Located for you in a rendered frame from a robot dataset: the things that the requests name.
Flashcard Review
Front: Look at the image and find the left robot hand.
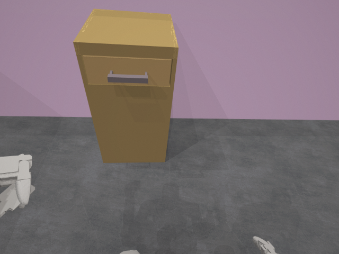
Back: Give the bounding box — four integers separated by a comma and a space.
0, 154, 35, 218

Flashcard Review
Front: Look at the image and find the handle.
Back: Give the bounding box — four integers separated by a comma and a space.
108, 70, 148, 84

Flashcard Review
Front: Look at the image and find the cabinet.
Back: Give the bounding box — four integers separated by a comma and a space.
73, 9, 179, 163

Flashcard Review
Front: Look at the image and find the right robot hand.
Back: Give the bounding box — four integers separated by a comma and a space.
253, 236, 277, 254

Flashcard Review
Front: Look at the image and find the drawer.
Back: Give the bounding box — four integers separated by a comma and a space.
83, 55, 172, 86

